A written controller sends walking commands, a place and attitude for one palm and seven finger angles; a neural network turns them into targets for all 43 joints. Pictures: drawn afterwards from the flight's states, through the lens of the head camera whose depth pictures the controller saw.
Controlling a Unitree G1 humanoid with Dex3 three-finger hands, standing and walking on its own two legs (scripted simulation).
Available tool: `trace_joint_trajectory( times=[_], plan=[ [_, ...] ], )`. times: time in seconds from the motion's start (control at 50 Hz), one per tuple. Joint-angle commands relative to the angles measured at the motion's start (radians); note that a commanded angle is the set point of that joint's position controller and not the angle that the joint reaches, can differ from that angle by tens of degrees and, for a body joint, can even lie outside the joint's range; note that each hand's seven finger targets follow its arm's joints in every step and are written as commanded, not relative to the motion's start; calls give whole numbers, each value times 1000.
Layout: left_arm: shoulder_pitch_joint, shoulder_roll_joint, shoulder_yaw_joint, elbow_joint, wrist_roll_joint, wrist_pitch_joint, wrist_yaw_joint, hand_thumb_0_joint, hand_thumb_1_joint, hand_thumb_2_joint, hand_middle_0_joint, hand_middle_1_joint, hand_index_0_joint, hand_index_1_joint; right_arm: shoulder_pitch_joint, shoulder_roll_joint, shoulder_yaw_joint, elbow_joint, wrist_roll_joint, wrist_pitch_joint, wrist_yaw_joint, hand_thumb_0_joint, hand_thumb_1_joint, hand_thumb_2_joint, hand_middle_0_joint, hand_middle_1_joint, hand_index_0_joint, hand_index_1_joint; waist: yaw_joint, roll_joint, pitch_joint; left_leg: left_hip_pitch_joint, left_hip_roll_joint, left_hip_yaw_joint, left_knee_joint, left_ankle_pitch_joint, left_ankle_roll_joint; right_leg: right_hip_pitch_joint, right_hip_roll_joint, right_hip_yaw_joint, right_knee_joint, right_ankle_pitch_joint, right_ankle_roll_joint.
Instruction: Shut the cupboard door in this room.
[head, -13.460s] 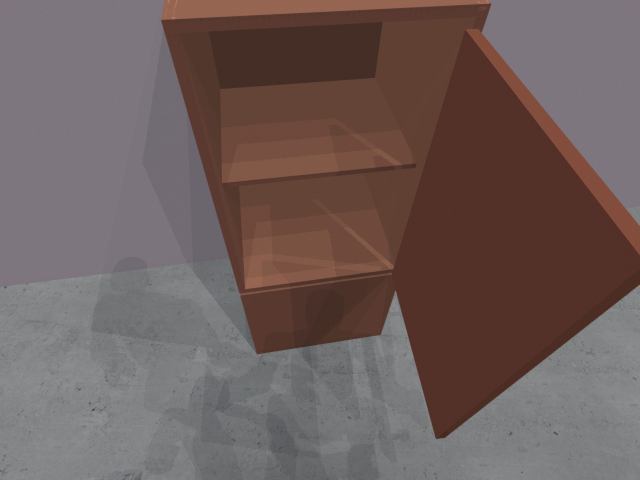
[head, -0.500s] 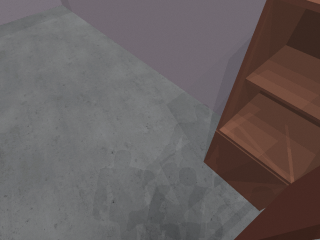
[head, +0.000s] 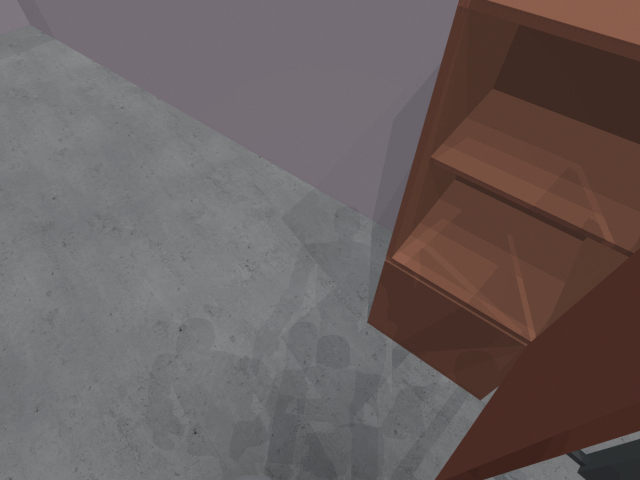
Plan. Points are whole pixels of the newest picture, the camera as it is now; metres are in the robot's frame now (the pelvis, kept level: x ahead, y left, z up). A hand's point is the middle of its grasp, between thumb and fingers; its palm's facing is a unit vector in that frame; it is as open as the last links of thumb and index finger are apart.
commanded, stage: stand and wait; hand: left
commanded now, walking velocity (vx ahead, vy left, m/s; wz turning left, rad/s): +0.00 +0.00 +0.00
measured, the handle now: (616, 443) +0.18 -0.26 +0.07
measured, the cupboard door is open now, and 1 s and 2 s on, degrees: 83 83 76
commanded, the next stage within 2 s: turn or walk to find it in 0.36 s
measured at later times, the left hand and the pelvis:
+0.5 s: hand out of the picture +0.06 +0.19 -0.16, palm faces -0.01 -0.97 -0.22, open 7.4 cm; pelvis +0.01 +0.01 +0.00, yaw +0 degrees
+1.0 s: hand out of the picture +0.00 +0.20 -0.17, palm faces +0.24 -0.93 -0.29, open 7.4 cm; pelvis -0.01 -0.02 -0.01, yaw +12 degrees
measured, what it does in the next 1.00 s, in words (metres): steps on the spot: left foot, then right foot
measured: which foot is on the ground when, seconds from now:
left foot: up 0.00-0.02, down 0.04-0.90, up 0.92-1.00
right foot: down 0.00-0.04, up 0.06-0.38, down 0.40-1.00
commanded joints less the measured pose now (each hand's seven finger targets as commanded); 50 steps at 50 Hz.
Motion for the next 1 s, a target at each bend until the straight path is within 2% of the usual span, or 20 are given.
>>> trace_joint_trajectory(
  times=[0.0,0.02,0.04,0.08,0.14,0.3,0.34,0.4,0.42,0.44,0.48,0.54,0.66,0.76,0.82,0.86,0.88,0.9,0.94,0.98],
  plan=[
    [11,132,29,-64,-25,-13,19,0,900,900,-200,-300,-200,-300,184,-123,-11,-10,-7,-52,-3,0,-900,-900,200,300,200,300,-53,78,-162,304,132,-138,-382,316,65,-76,-109,113,99,157,-23],
    [51,87,16,-57,-30,-11,15,0,900,900,-200,-300,-200,-300,157,-187,-21,-29,-10,-49,-4,0,-900,-900,200,300,200,300,-26,302,-120,298,299,-320,-414,488,145,-188,-20,6,223,-188,30],
    [39,93,17,-49,-24,-10,18,0,900,900,-200,-300,-200,-300,144,-177,-15,-37,-16,-40,-5,0,-900,-900,200,300,200,300,-32,278,-72,186,346,-343,-440,473,221,-172,-24,0,355,-317,43],
    [20,102,23,-15,-16,2,18,0,900,900,-200,-300,-200,-300,111,-117,7,-23,-19,-48,-21,0,-900,-900,200,300,200,300,-16,278,-6,100,270,-282,-488,412,203,-170,-53,40,472,-243,52],
    [24,85,14,20,-19,4,8,0,900,900,-200,-300,-200,-300,109,-86,19,-7,-16,-49,-24,0,-900,-900,200,300,200,300,-2,174,-9,114,191,-170,-469,437,187,-154,-67,12,479,-154,60],
    [-22,38,-17,43,-25,-11,13,0,900,900,-200,-300,-200,-300,240,-95,-4,89,-12,-50,-16,0,-900,-900,200,300,200,300,-45,127,-121,298,187,-158,-384,620,208,-34,-80,-85,70,-115,62],
    [28,47,-16,73,-26,-23,17,0,900,900,-200,-300,-200,-300,240,-79,-1,101,-3,-51,-16,0,-900,-900,200,300,200,300,-21,89,-130,240,147,-130,-337,565,162,97,-86,-83,-125,74,53],
    [35,114,-10,98,-29,-43,30,0,900,900,-200,-300,-200,-300,240,-4,17,103,6,-57,-4,0,-900,-900,200,300,200,300,-34,-31,-103,82,40,-48,-321,273,70,191,-259,52,-113,322,-16],
    [15,121,-9,93,-29,-38,31,0,900,900,-200,-300,-200,-300,242,0,18,103,2,-52,0,0,-900,-900,200,300,200,300,-34,4,-55,64,25,-52,-329,265,66,153,-272,30,-88,332,-25],
    [12,123,0,95,-29,-40,31,0,900,900,-200,-300,-200,-300,246,-3,16,110,-4,-45,-2,0,-900,-900,200,300,200,300,-35,-90,-77,70,23,-36,-300,312,60,168,-252,23,-67,370,-30],
    [10,121,3,84,-31,-35,35,0,900,900,-200,-300,-200,-300,257,-21,10,110,-6,-37,-2,0,-900,-900,200,300,200,300,-35,-149,-59,72,15,-17,-259,282,56,135,-272,17,-82,326,-38],
    [-6,126,16,61,-30,-24,36,0,900,900,-200,-300,-200,-300,256,-17,5,101,-9,-28,2,0,-900,-900,200,300,200,300,-33,-107,-26,49,11,-19,-213,290,57,89,-282,1,-78,237,-44],
    [-39,120,32,8,-24,-10,34,0,900,900,-200,-300,-200,-300,242,-41,-10,57,-14,-15,9,0,-900,-900,200,300,200,300,-36,-4,1,-28,45,-120,-215,313,88,40,-240,-73,-7,46,-18],
    [-2,102,42,-23,-26,-11,33,0,900,900,-200,-300,-200,-300,199,-100,-26,-5,-16,-18,5,0,-900,-900,200,300,200,300,-22,138,-65,-67,111,-319,-294,368,159,79,-158,-114,114,-16,17],
    [22,99,42,-37,-23,-14,29,0,900,900,-200,-300,-200,-300,173,-124,-36,-46,-16,-16,4,0,-900,-900,200,300,200,300,-13,146,-113,-54,121,-378,-301,371,184,100,-128,-109,90,-40,22],
    [52,136,55,-42,-16,-17,31,0,900,900,-200,-300,-200,-300,136,-94,-33,-77,-15,-11,9,0,-900,-900,200,300,200,300,7,21,-129,-190,36,-254,-182,276,124,227,-246,-29,-38,-10,-15],
    [55,190,67,-48,-8,-19,33,0,900,900,-200,-300,-200,-300,126,-58,-29,-94,-14,-8,12,0,-900,-900,200,300,200,300,16,-162,-128,-282,-46,-81,-4,116,67,277,-425,84,-138,42,-85],
    [55,198,63,-54,-9,-24,32,0,900,900,-200,-300,-200,-300,74,-68,-37,-104,-20,-6,11,0,-900,-900,200,300,200,300,31,-193,-106,-281,-41,-18,213,-150,41,203,-557,146,-192,211,-166],
    [-6,169,47,-73,-5,-26,37,0,900,900,-200,-300,-200,-300,82,-73,-40,-95,-21,6,17,0,-900,-900,200,300,200,300,-13,-75,-60,-252,10,-41,403,-153,30,102,-517,36,-172,355,-178],
    [-40,168,40,-78,-1,-29,30,0,900,900,-200,-300,-200,-300,72,-44,-28,-96,-16,9,28,0,-900,-900,200,300,200,300,-29,-73,-34,-231,22,17,345,-133,16,119,-455,-102,-104,501,-144]
  ],
)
